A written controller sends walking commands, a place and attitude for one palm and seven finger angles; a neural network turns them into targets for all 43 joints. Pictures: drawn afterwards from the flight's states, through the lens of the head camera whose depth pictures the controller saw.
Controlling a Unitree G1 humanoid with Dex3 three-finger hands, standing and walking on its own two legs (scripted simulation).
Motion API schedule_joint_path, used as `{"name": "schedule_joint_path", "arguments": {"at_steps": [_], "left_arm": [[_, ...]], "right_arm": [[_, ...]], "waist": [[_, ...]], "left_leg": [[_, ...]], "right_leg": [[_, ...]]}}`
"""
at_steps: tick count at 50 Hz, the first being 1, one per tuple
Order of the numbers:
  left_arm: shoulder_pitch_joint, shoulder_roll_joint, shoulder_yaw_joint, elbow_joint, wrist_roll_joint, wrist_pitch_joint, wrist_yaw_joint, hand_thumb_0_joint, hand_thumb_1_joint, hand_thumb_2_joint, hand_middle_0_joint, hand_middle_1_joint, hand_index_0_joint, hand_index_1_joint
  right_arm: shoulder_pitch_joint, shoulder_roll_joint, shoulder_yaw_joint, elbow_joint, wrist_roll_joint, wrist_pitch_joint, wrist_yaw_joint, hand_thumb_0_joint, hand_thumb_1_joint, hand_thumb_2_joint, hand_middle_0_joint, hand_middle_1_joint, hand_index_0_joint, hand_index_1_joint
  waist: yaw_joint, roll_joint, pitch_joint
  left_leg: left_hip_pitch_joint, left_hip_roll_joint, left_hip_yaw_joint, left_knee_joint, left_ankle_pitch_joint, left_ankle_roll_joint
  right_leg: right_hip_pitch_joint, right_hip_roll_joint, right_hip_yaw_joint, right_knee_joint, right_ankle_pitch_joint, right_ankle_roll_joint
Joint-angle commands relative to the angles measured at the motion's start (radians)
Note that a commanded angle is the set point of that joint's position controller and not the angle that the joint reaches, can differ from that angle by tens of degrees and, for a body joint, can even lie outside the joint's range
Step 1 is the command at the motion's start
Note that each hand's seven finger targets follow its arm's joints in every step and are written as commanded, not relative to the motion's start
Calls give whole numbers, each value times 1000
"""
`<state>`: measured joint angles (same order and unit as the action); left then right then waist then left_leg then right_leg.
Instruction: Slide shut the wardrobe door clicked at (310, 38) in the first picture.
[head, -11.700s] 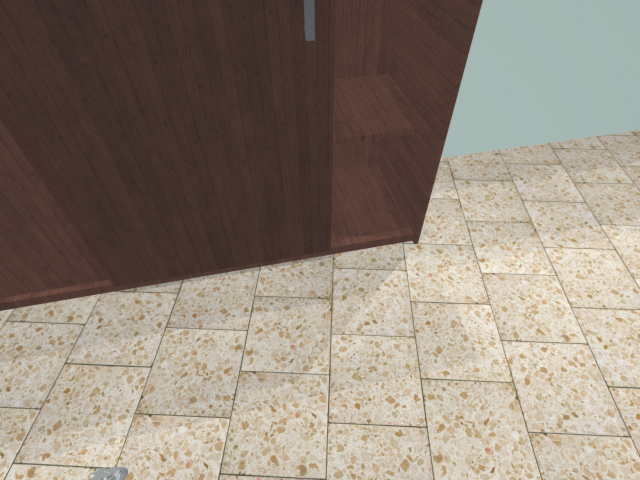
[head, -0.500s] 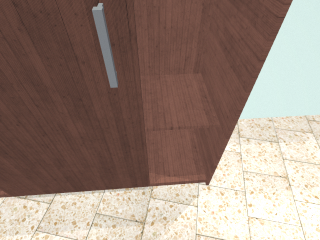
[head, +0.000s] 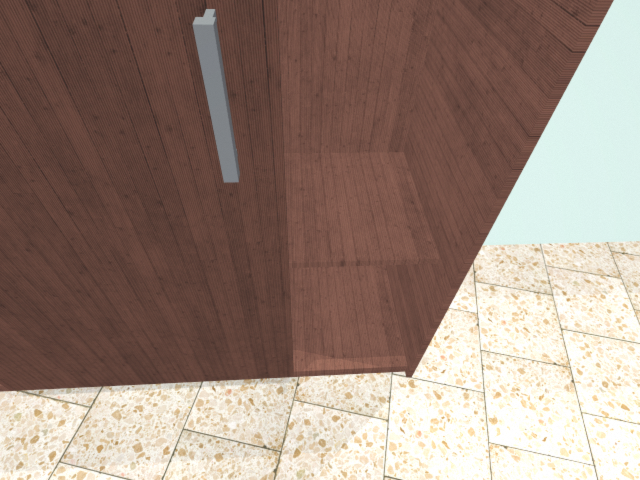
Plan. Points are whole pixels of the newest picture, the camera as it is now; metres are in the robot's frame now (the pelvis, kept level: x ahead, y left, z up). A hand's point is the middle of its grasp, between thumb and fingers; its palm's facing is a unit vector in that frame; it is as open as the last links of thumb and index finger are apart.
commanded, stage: look again from close up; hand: left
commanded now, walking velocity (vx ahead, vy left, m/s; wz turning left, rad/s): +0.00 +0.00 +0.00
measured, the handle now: (222, 104) +0.49 +0.17 +0.22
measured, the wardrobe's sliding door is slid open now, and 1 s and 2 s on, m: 0.37 0.37 0.37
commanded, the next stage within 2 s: raise the hand with hooked fingers in 0.56 s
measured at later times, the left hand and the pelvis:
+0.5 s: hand out of the picture +0.01 +0.18 -0.17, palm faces +0.03 -0.98 -0.22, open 7.3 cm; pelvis +0.01 +0.00 +0.00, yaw +0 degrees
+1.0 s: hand (182, 427) +0.17 +0.17 +0.02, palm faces +0.07 -1.00 -0.02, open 8.1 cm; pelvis -0.04 -0.03 -0.05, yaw +2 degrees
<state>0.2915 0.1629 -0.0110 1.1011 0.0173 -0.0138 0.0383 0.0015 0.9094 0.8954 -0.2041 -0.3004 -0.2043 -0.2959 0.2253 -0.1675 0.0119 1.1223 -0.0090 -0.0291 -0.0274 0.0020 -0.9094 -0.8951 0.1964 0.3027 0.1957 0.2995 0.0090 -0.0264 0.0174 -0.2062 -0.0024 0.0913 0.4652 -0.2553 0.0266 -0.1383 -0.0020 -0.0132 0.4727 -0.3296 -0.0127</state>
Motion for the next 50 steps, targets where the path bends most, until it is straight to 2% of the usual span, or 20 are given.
{"name": "schedule_joint_path", "arguments": {"at_steps": [1,6,14,32,33,34,35,36,37,38,39,40,41,42,43,44,45,47,49,50], "left_arm": [[59,113,18,-24,-3,-18,4,0,900,900,-200,-300,-200,-300],[61,115,17,-20,-3,-15,3,0,900,900,-200,-300,-200,-300],[59,120,21,-17,-3,-15,3,0,900,900,-200,-300,-200,-300],[53,128,24,-18,-4,-14,3,0,900,900,-200,-300,-200,-300],[121,104,16,-3,12,-37,44,0,900,900,-200,-300,-200,-300],[-608,379,173,-1564,-187,-237,43,0,877,890,-202,-315,-202,-315],[-451,440,225,-1592,-121,-228,97,0,853,880,-203,-330,-203,-330],[93,100,28,-1323,-131,-87,93,0,830,870,-205,-345,-205,-345],[145,9,26,-1186,-163,-38,92,0,807,860,-207,-360,-207,-360],[25,45,59,-1269,-166,-79,73,0,783,850,-208,-375,-208,-375],[63,92,135,-1212,-165,-128,45,0,760,840,-210,-390,-210,-390],[229,98,194,-1103,-178,-177,4,0,737,830,-212,-405,-212,-405],[305,31,165,-1033,-199,-247,-48,0,713,820,-213,-420,-213,-420],[359,0,181,-953,-226,-326,-107,0,690,810,-215,-435,-215,-435],[349,-9,185,-944,-258,-415,-177,0,667,800,-217,-450,-217,-450],[326,8,200,-956,-291,-498,-253,0,643,790,-218,-465,-218,-465],[350,64,257,-922,-304,-508,-301,0,620,780,-220,-480,-220,-480],[249,159,297,-1077,-329,-444,-338,0,573,760,-223,-510,-223,-510],[138,207,328,-1203,-345,-367,-320,0,527,740,-227,-540,-227,-540],[62,224,338,-1243,-347,-350,-297,0,503,730,-228,-555,-228,-555]], "right_arm": [[41,-110,-15,-29,0,-9,-5,0,-900,-900,200,300,200,300],[35,-114,-15,-26,0,-7,-5,0,-900,-900,200,300,200,300],[37,-122,-16,-24,-1,-10,-7,0,-900,-900,200,300,200,300],[49,-116,-13,-9,-1,-7,-7,0,-900,-900,200,300,200,300],[-9,-125,-20,-85,5,-11,1,0,-900,-900,200,300,200,300],[53,-280,-56,-418,58,-148,-37,0,-900,-900,200,300,200,300],[-41,-180,-18,-396,56,-237,-70,0,-900,-900,200,300,200,300],[-3,-155,-32,-414,41,-294,-56,0,-900,-900,200,300,200,300],[20,-147,-44,-371,53,-294,-54,0,-900,-900,200,300,200,300],[-9,-177,-66,-439,43,-294,-44,0,-900,-900,200,300,200,300],[-11,-197,-85,-453,23,-291,-39,0,-900,-900,200,300,200,300],[-25,-195,-96,-485,23,-281,-31,0,-900,-900,200,300,200,300],[-48,-187,-91,-509,13,-270,-21,0,-900,-900,200,300,200,300],[-77,-186,-97,-522,11,-258,-13,0,-900,-900,200,300,200,300],[-99,-191,-99,-541,13,-253,-2,0,-900,-900,200,300,200,300],[-115,-200,-103,-570,19,-254,8,0,-900,-900,200,300,200,300],[-115,-203,-112,-612,27,-247,15,0,-900,-900,200,300,200,300],[-150,-217,-101,-714,41,-230,9,0,-900,-900,200,300,200,300],[-148,-206,-86,-768,51,-212,-15,0,-900,-900,200,300,200,300],[-129,-202,-82,-766,46,-204,-27,0,-900,-900,200,300,200,300]], "waist": [[-6,31,15],[-6,29,22],[-4,22,-2],[-3,15,25],[13,24,86],[-101,204,-436],[-39,317,-384],[-22,335,-348],[-53,210,-213],[-52,138,-94],[-46,28,-100],[-5,-63,-95],[11,-164,-94],[28,-252,-77],[39,-279,-85],[47,-226,-114],[74,-135,-133],[80,-10,-227],[56,-22,-256],[32,-44,-225]], "left_leg": [[56,110,-115,-63,239,17],[56,112,-119,-73,224,19],[80,116,-121,-74,287,21],[59,113,-121,-95,236,16],[-8,114,-78,132,397,-14],[292,17,-105,0,551,2],[384,66,-83,-7,565,-2],[373,95,-128,-62,686,-15],[261,74,-140,-28,679,-28],[136,65,-153,23,552,-35],[51,45,-136,78,401,-30],[-46,25,-117,123,324,-29],[-127,14,-103,175,292,-27],[-239,8,-89,226,224,-32],[-328,3,-83,274,154,-38],[-384,-2,-74,319,95,-44],[-398,-12,-60,339,78,-43],[-399,-36,-25,349,17,-25],[-403,-40,-26,353,-44,-11],[-417,-32,-43,364,-74,-9]], "right_leg": [[-61,-100,85,-82,289,-19],[-62,-97,85,-91,264,-18],[-42,-102,78,-85,308,-17],[-35,-106,83,-104,294,-22],[-102,-147,129,-100,660,13],[-26,-51,27,20,644,-21],[-139,-6,9,59,327,-25],[-215,14,-55,141,134,-23],[-258,0,-62,161,88,-7],[-295,-2,-73,104,87,-4],[-315,6,-84,68,133,-7],[-286,10,-93,74,207,-12],[-318,13,-98,137,276,-7],[-368,16,-96,198,277,0],[-407,11,-81,251,254,2],[-438,2,-59,293,207,-2],[-410,-12,-26,304,187,-16],[-359,-27,29,270,81,-10],[-344,-36,88,204,-32,12],[-379,-32,107,184,-86,18]]}}
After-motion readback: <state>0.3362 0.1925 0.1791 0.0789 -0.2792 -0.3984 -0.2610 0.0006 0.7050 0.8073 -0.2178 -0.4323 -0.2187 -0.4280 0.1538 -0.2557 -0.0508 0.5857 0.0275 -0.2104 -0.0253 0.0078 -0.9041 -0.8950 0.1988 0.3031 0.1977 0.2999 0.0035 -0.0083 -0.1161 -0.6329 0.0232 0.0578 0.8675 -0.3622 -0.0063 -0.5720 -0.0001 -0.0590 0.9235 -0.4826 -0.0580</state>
